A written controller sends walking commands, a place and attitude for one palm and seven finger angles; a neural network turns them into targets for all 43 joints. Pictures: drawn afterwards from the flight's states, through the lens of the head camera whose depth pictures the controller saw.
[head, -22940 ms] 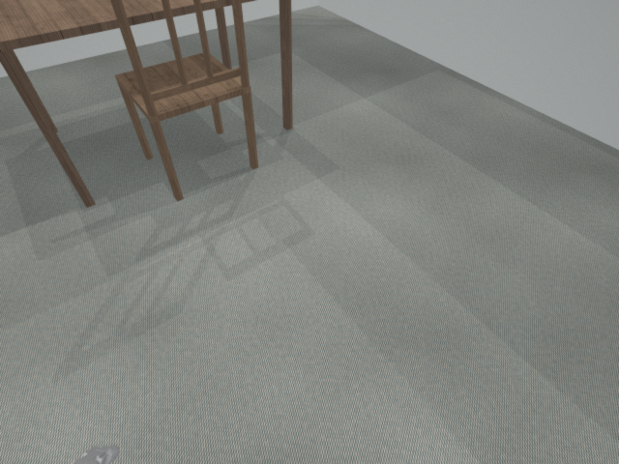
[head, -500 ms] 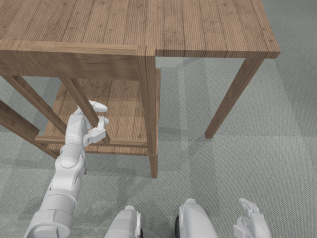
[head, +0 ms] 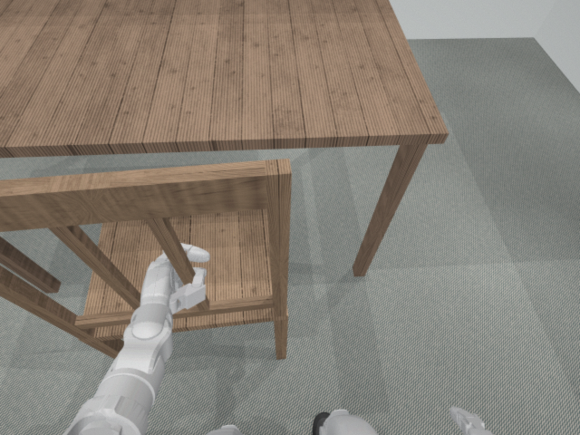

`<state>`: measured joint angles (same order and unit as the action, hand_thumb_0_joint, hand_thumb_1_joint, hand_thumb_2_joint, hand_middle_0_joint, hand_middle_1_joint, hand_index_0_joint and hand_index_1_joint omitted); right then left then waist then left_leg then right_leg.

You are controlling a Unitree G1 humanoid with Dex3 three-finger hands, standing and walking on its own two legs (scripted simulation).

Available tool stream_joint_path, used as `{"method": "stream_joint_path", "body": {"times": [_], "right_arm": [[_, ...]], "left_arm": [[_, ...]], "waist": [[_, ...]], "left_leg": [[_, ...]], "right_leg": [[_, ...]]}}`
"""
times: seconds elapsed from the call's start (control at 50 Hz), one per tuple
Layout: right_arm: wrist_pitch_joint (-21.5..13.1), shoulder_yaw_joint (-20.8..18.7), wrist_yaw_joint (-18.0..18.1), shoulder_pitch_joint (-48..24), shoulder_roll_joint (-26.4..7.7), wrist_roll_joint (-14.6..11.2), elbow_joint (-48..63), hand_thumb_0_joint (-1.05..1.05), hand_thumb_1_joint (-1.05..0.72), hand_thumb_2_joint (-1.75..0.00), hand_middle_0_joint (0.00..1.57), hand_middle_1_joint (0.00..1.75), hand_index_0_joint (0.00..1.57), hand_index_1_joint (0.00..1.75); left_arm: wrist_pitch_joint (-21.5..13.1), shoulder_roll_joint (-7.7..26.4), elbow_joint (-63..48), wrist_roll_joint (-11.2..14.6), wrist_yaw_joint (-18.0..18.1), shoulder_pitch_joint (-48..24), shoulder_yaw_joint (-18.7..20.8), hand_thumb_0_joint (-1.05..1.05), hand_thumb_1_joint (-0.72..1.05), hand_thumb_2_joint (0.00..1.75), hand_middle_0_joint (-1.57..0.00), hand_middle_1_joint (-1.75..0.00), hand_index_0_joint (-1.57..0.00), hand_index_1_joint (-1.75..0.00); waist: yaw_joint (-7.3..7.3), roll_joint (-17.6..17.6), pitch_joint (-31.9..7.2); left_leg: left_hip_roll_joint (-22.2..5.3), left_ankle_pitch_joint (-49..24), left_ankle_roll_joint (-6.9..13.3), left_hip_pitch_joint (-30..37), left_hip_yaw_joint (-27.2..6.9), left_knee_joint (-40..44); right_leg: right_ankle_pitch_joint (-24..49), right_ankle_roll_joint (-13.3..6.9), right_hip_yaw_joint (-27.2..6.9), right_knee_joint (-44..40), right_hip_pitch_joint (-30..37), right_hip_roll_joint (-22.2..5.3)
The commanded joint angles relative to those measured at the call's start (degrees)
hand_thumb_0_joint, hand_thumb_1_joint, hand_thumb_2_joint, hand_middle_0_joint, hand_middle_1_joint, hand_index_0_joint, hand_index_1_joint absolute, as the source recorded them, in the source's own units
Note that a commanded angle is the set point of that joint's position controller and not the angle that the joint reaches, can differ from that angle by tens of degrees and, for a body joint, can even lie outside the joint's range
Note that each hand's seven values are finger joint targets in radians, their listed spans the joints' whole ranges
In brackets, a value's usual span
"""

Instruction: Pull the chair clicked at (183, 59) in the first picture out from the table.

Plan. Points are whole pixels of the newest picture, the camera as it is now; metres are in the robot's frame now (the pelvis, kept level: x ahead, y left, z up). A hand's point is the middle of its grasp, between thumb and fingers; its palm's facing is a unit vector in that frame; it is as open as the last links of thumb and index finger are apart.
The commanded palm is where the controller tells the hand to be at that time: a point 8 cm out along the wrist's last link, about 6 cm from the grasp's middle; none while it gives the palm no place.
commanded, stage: step backward, pulling the chair out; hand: left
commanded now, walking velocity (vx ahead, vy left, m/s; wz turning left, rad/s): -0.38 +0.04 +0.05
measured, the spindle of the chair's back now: (113, 277) +0.35 +0.28 -0.05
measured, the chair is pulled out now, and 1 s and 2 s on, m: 0.09 0.15 0.18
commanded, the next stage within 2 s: none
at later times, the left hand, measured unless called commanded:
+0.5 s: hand (215, 320) +0.28 +0.11 -0.06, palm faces +0.03 -0.98 -0.17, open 5.1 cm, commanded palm +0.27 +0.16 -0.06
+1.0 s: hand (214, 323) +0.28 +0.11 -0.06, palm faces +0.01 -0.98 -0.19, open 5.2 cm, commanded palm +0.27 +0.16 -0.05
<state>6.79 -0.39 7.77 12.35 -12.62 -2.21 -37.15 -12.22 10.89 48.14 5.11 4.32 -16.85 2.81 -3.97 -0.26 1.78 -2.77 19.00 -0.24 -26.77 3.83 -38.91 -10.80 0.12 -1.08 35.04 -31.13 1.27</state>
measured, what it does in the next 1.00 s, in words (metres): stands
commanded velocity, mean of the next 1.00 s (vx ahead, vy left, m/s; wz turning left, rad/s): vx -0.38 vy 0.01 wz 0.03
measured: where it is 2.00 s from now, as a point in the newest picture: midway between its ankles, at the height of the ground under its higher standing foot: outside the picture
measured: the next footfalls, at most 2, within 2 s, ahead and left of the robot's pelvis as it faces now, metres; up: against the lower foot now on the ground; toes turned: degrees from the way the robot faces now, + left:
left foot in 1.60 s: -0.03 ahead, +0.13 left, +0.00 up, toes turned +5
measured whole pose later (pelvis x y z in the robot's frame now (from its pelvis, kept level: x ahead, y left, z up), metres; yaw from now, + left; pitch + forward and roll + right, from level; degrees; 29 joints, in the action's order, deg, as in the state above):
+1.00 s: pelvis -0.04 -0.01 -0.01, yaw +0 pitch +2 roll +2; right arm 4.5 0.1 8.1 11.1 -12.8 -2.6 -39.1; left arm -11.4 7.8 51.2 3.7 6.9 -18.9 -3.0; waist -1.7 -0.5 4.3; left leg -1.2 15.7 -0.1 -25.9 4.5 -39.2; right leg -8.9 -0.2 -1.2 37.8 -31.5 -0.7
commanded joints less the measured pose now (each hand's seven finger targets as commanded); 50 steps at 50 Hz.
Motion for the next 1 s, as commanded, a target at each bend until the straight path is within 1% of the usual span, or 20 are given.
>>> {"method": "stream_joint_path", "body": {"times": [0.0, 0.04, 0.1, 0.14, 0.22, 0.28, 0.38, 0.42, 0.44, 0.5, 0.54, 0.62, 0.7, 0.74, 0.78, 0.82, 0.86, 0.9, 0.94, 0.98], "right_arm": [[-1.75, -2.61, 0.74, 0.04, -8.32, -0.38, 5.22, 0.0, -0.9, -0.9, 0.2, 0.3, 0.2, 0.3], [-1.72, -2.76, 0.81, 0.47, -8.71, -0.55, 4.62, 0.0, -0.9, -0.9, 0.2, 0.3, 0.2, 0.3], [-1.47, -2.38, 0.51, 0.0, -8.12, -0.9, 4.33, 0.0, -0.9, -0.9, 0.2, 0.3, 0.2, 0.3], [-1.41, -2.51, 0.6, -0.14, -8.68, -0.9, 4.09, 0.0, -0.9, -0.9, 0.2, 0.3, 0.2, 0.3], [-1.52, -2.05, 0.58, -1.25, -8.49, -1.22, 4.24, 0.0, -0.9, -0.9, 0.2, 0.3, 0.2, 0.3], [-2.0, -1.99, 0.87, -1.77, -8.74, -1.27, 4.25, 0.0, -0.9, -0.9, 0.2, 0.3, 0.2, 0.3], [-2.85, -1.99, 0.87, -2.3, -8.71, -1.11, 4.33, 0.0, -0.9, -0.9, 0.2, 0.3, 0.2, 0.3], [-3.21, -1.92, 0.76, -2.27, -8.36, -1.01, 4.55, 0.0, -0.9, -0.9, 0.2, 0.3, 0.2, 0.3], [-3.42, -2.28, 0.89, -1.9, -8.81, -0.78, 4.22, 0.0, -0.9, -0.9, 0.2, 0.3, 0.2, 0.3], [-4.01, -2.14, 0.37, -0.51, -8.05, -1.17, 3.58, 0.0, -0.9, -0.9, 0.2, 0.3, 0.2, 0.3], [-4.27, -2.53, 0.16, 0.02, -8.48, -0.9, 2.76, 0.0, -0.9, -0.9, 0.2, 0.3, 0.2, 0.3], [-4.34, -2.23, 0.12, -0.73, -8.51, -1.14, 2.49, 0.0, -0.9, -0.9, 0.2, 0.3, 0.2, 0.3], [-4.11, -1.91, 0.39, -1.35, -8.69, -1.28, 3.9, 0.0, -0.9, -0.9, 0.2, 0.3, 0.2, 0.3], [-4.15, -2.04, 0.77, -1.8, -9.21, -0.96, 4.1, 0.0, -0.9, -0.9, 0.2, 0.3, 0.2, 0.3], [-4.15, -1.84, 0.89, -2.05, -8.97, -0.98, 4.3, 0.0, -0.9, -0.9, 0.2, 0.3, 0.2, 0.3], [-4.13, -1.9, 0.99, -2.43, -8.67, -0.67, 4.39, 0.0, -0.9, -0.9, 0.2, 0.3, 0.2, 0.3], [-4.06, -2.07, 0.93, -2.75, -8.66, -0.37, 4.39, 0.0, -0.9, -0.9, 0.2, 0.3, 0.2, 0.3], [-3.93, -1.97, 0.77, -3.15, -8.45, -0.28, 4.67, 0.0, -0.9, -0.9, 0.2, 0.3, 0.2, 0.3], [-4.02, -2.32, 0.9, -2.29, -8.55, -0.27, 4.25, 0.0, -0.9, -0.9, 0.2, 0.3, 0.2, 0.3], [-4.43, -2.21, 0.53, -0.54, -7.64, -0.52, 3.59, 0.0, -0.9, -0.9, 0.2, 0.3, 0.2, 0.3]], "left_arm": [[-1.66, 8.73, -7.64, -2.97, 2.53, -15.09, -0.72, 0.0, 0.9, 0.9, -0.5, -1.45, -0.5, -1.45], [-1.93, 10.2, -5.85, -3.24, 3.26, -15.87, 0.16, 0.0, 0.9, 0.9, -0.5, -1.45, -0.5, -1.45], [-2.36, 8.72, -5.09, -3.39, 3.67, -16.95, -1.66, 0.0, 0.9, 0.9, -0.5, -1.45, -0.5, -1.45], [-2.4, 9.64, -3.85, -3.49, 4.14, -16.89, -0.97, 0.0, 0.9, 0.9, -0.5, -1.45, -0.5, -1.45], [-2.65, 6.77, -4.1, -3.18, 4.19, -17.5, -3.47, 0.0, 0.9, 0.9, -0.5, -1.45, -0.5, -1.45], [-2.86, 5.38, -4.77, -2.98, 4.21, -17.85, -4.61, 0.0, 0.9, 0.9, -0.5, -1.45, -0.5, -1.45], [-2.83, 4.84, -5.11, -2.86, 4.22, -19.04, -4.77, 0.0, 0.9, 0.9, -0.5, -1.45, -0.5, -1.45], [-2.81, 5.11, -5.03, -2.73, 4.15, -19.27, -4.46, 0.0, 0.9, 0.9, -0.5, -1.45, -0.5, -1.45], [-2.82, 6.92, -4.71, -3.0, 4.46, -19.46, -3.12, 0.0, 0.9, 0.9, -0.5, -1.45, -0.5, -1.45], [-2.94, 6.58, -3.68, -3.1, 4.54, -19.43, -3.71, 0.0, 0.9, 0.9, -0.5, -1.45, -0.5, -1.45], [-2.84, 8.17, -2.58, -3.41, 4.98, -19.07, -2.44, 0.0, 0.9, 0.9, -0.5, -1.45, -0.5, -1.45], [-2.86, 6.83, -3.21, -3.48, 4.89, -19.56, -3.46, 0.0, 0.9, 0.9, -0.5, -1.45, -0.5, -1.45], [-2.49, 5.58, -4.44, -3.22, 5.0, -18.76, -4.95, 0.0, 0.9, 0.9, -0.5, -1.45, -0.5, -1.45], [-2.27, 5.88, -4.87, -3.28, 5.08, -18.21, -4.51, 0.0, 0.9, 0.9, -0.5, -1.45, -0.5, -1.45], [-2.27, 4.17, -6.01, -3.22, 4.76, -18.22, -5.45, 0.0, 0.9, 0.9, -0.5, -1.45, -0.5, -1.45], [-2.09, 3.82, -7.11, -2.96, 4.35, -19.43, -5.45, 0.0, 0.9, 0.9, -0.5, -1.45, -0.5, -1.45], [-1.65, 4.06, -7.51, -3.11, 4.14, -19.88, -5.24, 0.0, 0.9, 0.9, -0.5, -1.45, -0.5, -1.45], [-1.4, 4.03, -7.43, -3.14, 3.87, -20.08, -5.04, 0.0, 0.9, 0.9, -0.5, -1.45, -0.5, -1.45], [-1.23, 6.01, -6.69, -3.38, 4.19, -20.49, -3.5, 0.0, 0.9, 0.9, -0.5, -1.45, -0.5, -1.45], [-1.47, 5.72, -5.69, -3.39, 4.13, -20.0, -4.01, 0.0, 0.9, 0.9, -0.5, -1.45, -0.5, -1.45]], "waist": [[0.28, -2.17, -20.41], [0.09, -0.25, -20.64], [0.2, 1.24, -20.88], [0.36, 2.03, -20.2], [0.86, 0.48, -18.88], [1.34, -3.49, -18.5], [1.61, -4.54, -16.64], [1.58, -2.06, -15.39], [1.53, -0.54, -15.21], [1.23, 4.72, -16.26], [1.16, 5.6, -16.83], [1.48, 2.63, -18.88], [1.65, 0.73, -17.11], [1.9, -2.02, -16.0], [2.2, -5.26, -16.97], [2.35, -5.08, -17.4], [2.31, -6.27, -16.48], [2.5, -4.62, -14.72], [2.02, 1.79, -13.65], [1.56, 7.93, -14.2]], "left_leg": [[-3.37, -10.2, -0.25, 6.34, -3.37, 5.89], [-1.94, -7.45, -0.36, 6.92, -2.97, 4.97], [-0.61, -3.93, -0.43, 7.02, -2.62, 4.85], [-0.4, -2.9, -0.25, 7.25, -3.02, 5.64], [-2.11, -2.83, 0.6, 7.57, -4.47, 9.72], [-4.18, -3.82, 1.12, 7.06, -5.75, 12.87], [-5.86, -1.08, 1.76, 3.01, -6.25, 13.68], [-5.09, 2.76, 1.65, 1.77, -5.43, 12.3], [-4.03, 4.45, 1.46, 1.67, -5.14, 10.93], [-0.47, 6.92, 0.38, 5.25, -2.97, 6.17], [0.89, 6.37, 0.02, 6.69, -2.78, 4.59], [-0.85, 1.12, 0.4, 7.7, -3.84, 8.15], [-2.71, 4.5, 1.05, 6.48, -5.25, 11.85], [-3.95, 4.5, 1.44, 5.03, -6.3, 14.16], [-6.22, 0.58, 1.86, 4.15, -7.31, 15.94], [-7.69, -6.13, 2.17, 4.16, -7.42, 14.86], [-8.32, -6.81, 2.2, 2.7, -7.14, 14.02], [-7.98, -0.89, 2.22, -1.33, -6.89, 13.12], [-5.12, 5.08, 1.47, -1.25, -5.5, 9.07], [-0.71, 9.34, 0.14, 3.3, -3.57, 3.78]], "right_leg": [[12.59, 0.36, -2.61, -3.79, 11.84, -5.75], [11.5, -0.01, -4.21, -5.94, 11.6, -7.11], [7.94, -0.25, -5.63, -8.71, 12.04, -9.07], [5.15, -0.18, -5.77, -10.29, 11.83, -9.24], [-0.11, 0.96, -2.96, -10.02, 11.4, -6.73], [-0.95, 1.31, -0.91, -7.29, 11.81, -4.39], [-2.6, 1.03, -0.56, -3.08, 12.15, -3.23], [-5.0, 0.84, -1.84, -4.21, 11.16, -4.05], [-6.45, 0.58, -3.1, -6.15, 10.51, -4.78], [-10.4, -0.47, -7.35, -13.31, 7.82, -8.7], [-11.69, -1.26, -9.42, -16.68, 7.92, -10.69], [-4.66, -0.17, -5.76, -13.41, 11.28, -9.42], [-10.06, 0.71, -3.3, -12.26, 10.84, -7.0], [-9.63, 0.83, -1.83, -9.8, 11.33, -5.29], [-4.65, 0.82, -0.05, -3.85, 13.19, -3.6], [0.11, 0.82, 0.18, -0.11, 13.79, -3.04], [0.23, 0.67, -0.28, 1.73, 13.74, -3.29], [-2.79, 0.27, -1.41, 2.45, 13.96, -3.91], [-5.49, -0.55, -4.76, -2.2, 11.12, -6.02], [-10.45, -1.79, -9.87, -11.32, 6.35, -10.03]]}}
